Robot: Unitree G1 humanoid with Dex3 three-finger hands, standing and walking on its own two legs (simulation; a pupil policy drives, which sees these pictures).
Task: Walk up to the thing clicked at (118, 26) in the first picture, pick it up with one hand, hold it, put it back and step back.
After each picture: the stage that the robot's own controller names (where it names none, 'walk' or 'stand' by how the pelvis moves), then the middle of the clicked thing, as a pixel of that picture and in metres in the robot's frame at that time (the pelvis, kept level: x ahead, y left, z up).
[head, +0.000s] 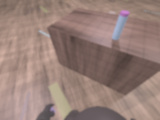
stand; (119, 26) +0.82 -0.19 +0.12
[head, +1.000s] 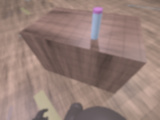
walk; (96, 25) +0.73 +0.07 +0.15
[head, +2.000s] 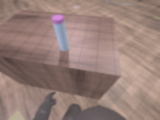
stand; (61, 35) +0.52 +0.27 +0.15
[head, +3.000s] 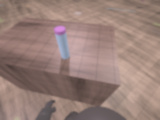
stand; (63, 44) +0.48 +0.26 +0.12
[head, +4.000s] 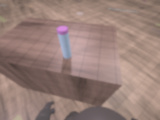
stand; (65, 44) +0.49 +0.25 +0.12
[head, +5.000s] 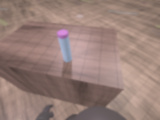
stand; (65, 47) +0.47 +0.24 +0.11
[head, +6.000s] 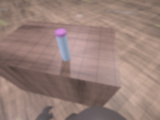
stand; (63, 46) +0.48 +0.26 +0.12
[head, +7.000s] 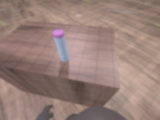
stand; (62, 47) +0.46 +0.27 +0.12
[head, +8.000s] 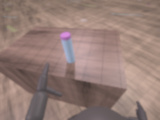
rise first; (68, 49) +0.47 +0.24 +0.12
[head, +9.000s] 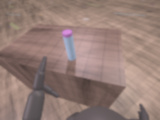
go down; (70, 46) +0.49 +0.25 +0.12
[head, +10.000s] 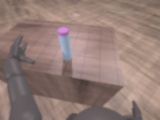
go down; (65, 45) +0.48 +0.22 +0.12
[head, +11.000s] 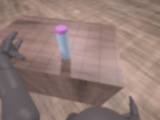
go down; (64, 44) +0.48 +0.22 +0.13
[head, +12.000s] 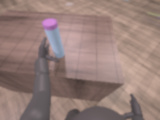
close in; (55, 41) +0.46 +0.25 +0.15
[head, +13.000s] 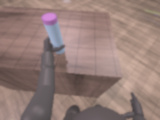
lift; (55, 37) +0.48 +0.23 +0.17
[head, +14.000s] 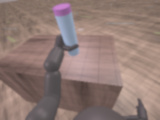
lift; (69, 34) +0.35 +0.14 +0.35
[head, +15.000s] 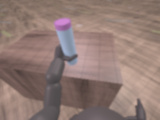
hold; (68, 45) +0.33 +0.16 +0.28
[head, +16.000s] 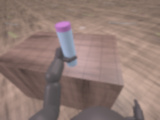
hold; (68, 47) +0.33 +0.17 +0.27
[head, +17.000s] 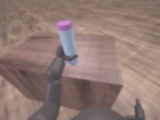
crouch; (69, 46) +0.34 +0.16 +0.28
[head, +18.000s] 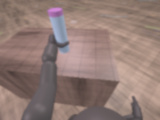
crouch; (60, 33) +0.44 +0.21 +0.28
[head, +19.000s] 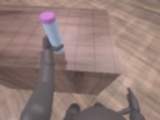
lower; (54, 36) +0.48 +0.22 +0.17
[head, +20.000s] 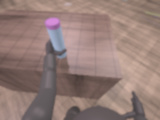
lower; (58, 41) +0.45 +0.22 +0.16
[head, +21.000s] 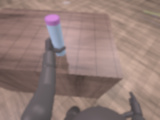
lower; (57, 38) +0.47 +0.22 +0.17
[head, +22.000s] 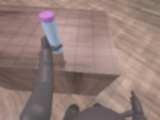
lower; (53, 36) +0.48 +0.24 +0.17
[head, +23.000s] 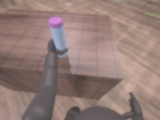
loosen; (60, 40) +0.46 +0.21 +0.16
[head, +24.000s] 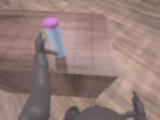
withdraw; (56, 41) +0.46 +0.22 +0.16
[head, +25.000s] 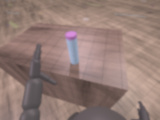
sink last; (73, 49) +0.45 +0.21 +0.13
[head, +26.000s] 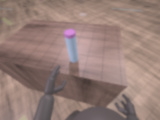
stand; (72, 47) +0.46 +0.20 +0.12
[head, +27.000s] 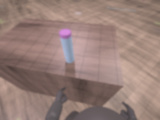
stand; (68, 48) +0.45 +0.21 +0.12
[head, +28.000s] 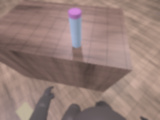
walk; (75, 31) +0.54 +0.15 +0.15
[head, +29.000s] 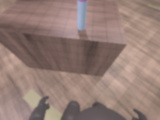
walk; (81, 14) +0.75 +0.17 +0.13
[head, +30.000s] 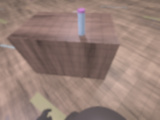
stand; (81, 23) +0.85 +0.19 +0.12
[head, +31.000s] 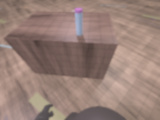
stand; (79, 22) +0.84 +0.20 +0.12
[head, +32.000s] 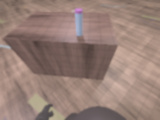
stand; (79, 23) +0.83 +0.20 +0.12
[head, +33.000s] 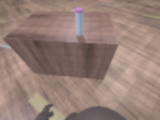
stand; (79, 23) +0.83 +0.20 +0.12
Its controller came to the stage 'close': yes
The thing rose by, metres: 0.21
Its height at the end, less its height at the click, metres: +0.00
